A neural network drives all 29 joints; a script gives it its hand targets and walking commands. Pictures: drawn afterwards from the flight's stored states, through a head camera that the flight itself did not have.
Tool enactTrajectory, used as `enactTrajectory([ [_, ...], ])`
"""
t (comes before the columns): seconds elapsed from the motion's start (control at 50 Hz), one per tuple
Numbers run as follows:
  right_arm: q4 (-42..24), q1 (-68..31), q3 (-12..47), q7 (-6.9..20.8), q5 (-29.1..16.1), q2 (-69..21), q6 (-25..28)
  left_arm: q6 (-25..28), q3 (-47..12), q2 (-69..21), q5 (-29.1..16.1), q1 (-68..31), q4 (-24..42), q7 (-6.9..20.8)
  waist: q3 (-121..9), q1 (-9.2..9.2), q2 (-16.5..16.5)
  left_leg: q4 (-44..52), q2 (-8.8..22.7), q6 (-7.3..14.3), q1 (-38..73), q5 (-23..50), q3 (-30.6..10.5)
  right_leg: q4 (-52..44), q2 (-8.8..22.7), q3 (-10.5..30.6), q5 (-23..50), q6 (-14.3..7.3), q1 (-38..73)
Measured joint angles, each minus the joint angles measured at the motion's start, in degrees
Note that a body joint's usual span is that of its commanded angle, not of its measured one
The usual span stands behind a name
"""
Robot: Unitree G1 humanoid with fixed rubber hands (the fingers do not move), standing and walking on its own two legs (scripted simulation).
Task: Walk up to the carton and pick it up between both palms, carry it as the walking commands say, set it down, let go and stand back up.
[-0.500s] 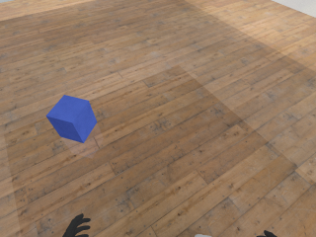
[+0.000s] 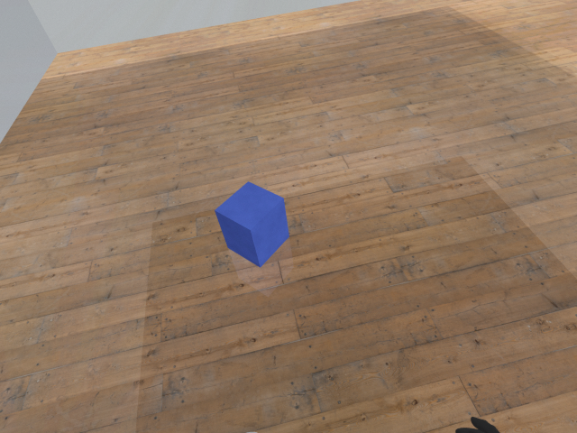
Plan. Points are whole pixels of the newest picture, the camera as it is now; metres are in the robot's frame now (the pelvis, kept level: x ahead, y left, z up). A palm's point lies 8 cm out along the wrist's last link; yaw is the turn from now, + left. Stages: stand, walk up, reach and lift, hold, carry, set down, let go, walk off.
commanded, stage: walk up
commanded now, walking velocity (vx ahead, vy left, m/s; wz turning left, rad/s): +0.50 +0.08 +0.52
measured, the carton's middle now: (254, 224) +1.08 +0.30 -0.65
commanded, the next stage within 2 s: none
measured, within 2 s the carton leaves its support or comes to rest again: neither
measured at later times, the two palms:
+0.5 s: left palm (150, 306) +0.37 +0.33 -0.11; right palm (446, 412) +0.21 -0.18 -0.12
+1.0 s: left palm (135, 343) +0.30 +0.33 -0.11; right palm (356, 224) +0.60 -0.08 -0.14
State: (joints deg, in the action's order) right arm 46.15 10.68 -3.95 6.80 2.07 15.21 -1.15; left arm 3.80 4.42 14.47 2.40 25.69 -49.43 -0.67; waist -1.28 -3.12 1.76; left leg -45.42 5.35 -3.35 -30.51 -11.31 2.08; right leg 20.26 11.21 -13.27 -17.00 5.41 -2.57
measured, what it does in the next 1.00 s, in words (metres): walks ahead, turning left: left foot, then right foot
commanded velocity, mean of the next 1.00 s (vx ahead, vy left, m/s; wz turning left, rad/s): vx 0.44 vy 0.09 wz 0.30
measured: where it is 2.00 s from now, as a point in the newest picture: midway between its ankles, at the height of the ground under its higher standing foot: (270, 360)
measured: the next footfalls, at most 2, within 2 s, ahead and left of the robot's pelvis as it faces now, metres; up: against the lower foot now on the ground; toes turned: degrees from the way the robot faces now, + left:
left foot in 0.08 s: +0.13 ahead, +0.16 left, +0.00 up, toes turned +9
right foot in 0.60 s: +0.50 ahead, -0.01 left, +0.00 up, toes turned +6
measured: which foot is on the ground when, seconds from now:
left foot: up 0.00-0.06, down 0.08-0.62, up 0.64-1.00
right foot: down 0.00-0.08, up 0.10-0.58, down 0.60-1.00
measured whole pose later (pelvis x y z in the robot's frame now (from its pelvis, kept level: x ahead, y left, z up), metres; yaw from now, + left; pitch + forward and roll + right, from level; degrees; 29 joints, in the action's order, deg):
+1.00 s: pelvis +0.43 +0.11 +0.00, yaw +17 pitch +0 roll +2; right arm 53.7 7.7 -2.9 4.1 1.6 12.9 -1.5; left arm 3.2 4.2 10.9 1.0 24.9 -56.3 -1.4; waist 4.3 -3.0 1.8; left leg -44.0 4.7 -1.9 -30.8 -7.8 3.0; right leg 23.5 7.8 -8.7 -12.8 1.7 -9.6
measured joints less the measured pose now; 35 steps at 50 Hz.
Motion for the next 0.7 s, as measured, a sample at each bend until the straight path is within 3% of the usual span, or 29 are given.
enactTrajectory([
  [0.08,-1.7,-4.6,0.9,-0.8,0.7,0.0,1.4,-1.1,0.0,0.6,-0.2,0.9,-1.6,0.4,0.9,-2.25,-1.6,11.8,-2.0,2.6,7.2,-5.3,4.4,5.0,2.5,-1.8,-4.7,1.8,0.3],
  [0.12,-1.8,-6.3,1.2,-2.3,0.6,-0.2,3.1,-1.9,0.2,1.0,0.3,0.5,-2.2,1.0,2.1,-1.82,-2.9,10.0,-3.7,4.6,6.8,-1.9,4.3,20.0,4.2,1.5,-10.4,-0.6,-5.4],
  [0.14,-1.5,-5.9,1.5,-3.1,0.1,-0.3,3.7,-2.2,0.3,0.9,0.5,-0.5,-2.2,1.4,2.5,-1.55,-3.1,8.6,-4.0,5.1,6.8,-3.0,3.9,29.3,3.0,4.8,-11.8,-1.6,-9.6],
  [0.18,-0.3,-3.4,1.9,-4.4,-0.3,-0.7,4.2,-1.8,0.4,0.9,0.1,-3.4,-1.7,2.0,3.0,-0.75,-3.3,10.2,-4.5,5.6,9.4,-4.6,2.8,42.1,0.4,8.2,-8.8,-3.4,-16.8],
  [0.22,1.4,0.1,1.9,-5.1,-0.5,-1.2,4.3,-1.1,0.3,0.8,0.1,-6.9,-0.8,2.5,3.3,0.50,-3.6,14.5,-5.2,5.4,13.2,-3.8,1.7,45.7,-0.9,9.0,-3.2,-4.0,-22.2],
  [0.3,4.7,6.7,1.6,-5.6,-1.1,-2.3,5.0,-1.7,0.1,0.5,0.3,-12.9,0.8,3.1,3.3,2.96,-4.0,22.7,-6.5,6.2,20.8,-2.7,-0.3,43.2,-1.9,9.2,3.5,-3.2,-30.2],
  [0.4,7.7,13.1,1.5,-6.1,-1.2,-3.4,5.8,-2.6,-0.2,-0.2,0.1,-18.4,1.8,3.5,3.2,5.52,-4.1,29.6,-6.9,6.0,28.8,-3.3,-2.4,33.3,-3.0,8.4,10.5,-2.1,-35.0],
  [0.54,11.1,17.1,1.3,-6.8,-0.8,-4.0,5.6,-1.8,-1.4,-1.8,-1.1,-25.4,3.4,4.0,4.4,8.46,-3.0,32.4,-5.9,4.3,37.3,-8.9,-5.1,15.9,-6.2,7.5,14.4,-3.6,-31.4],
  [0.6,13.0,18.5,1.2,-6.8,-0.7,-3.5,5.1,-0.4,-1.6,-2.2,-1.1,-26.4,3.9,3.0,4.4,8.27,-2.1,24.3,-5.5,3.4,37.0,-15.4,-5.9,10.9,-7.4,6.7,11.3,-5.0,-25.1],
  [0.64,13.5,17.1,0.6,-6.6,-0.9,-2.8,4.4,0.4,-1.2,-2.0,-0.8,-24.8,3.7,1.6,5.1,7.66,-1.2,3.9,-5.9,3.7,29.0,-17.8,-5.9,15.9,-7.0,5.9,10.0,-6.6,-25.6],
  [0.7,11.8,12.6,-0.5,-6.1,-0.1,-1.1,3.8,-0.3,-0.4,-1.0,-1.6,-19.3,0.0,0.3,5.8,7.29,-0.1,-19.5,-6.3,3.3,16.2,-11.8,-4.8,15.9,-6.5,5.3,5.2,-7.6,-22.1],
])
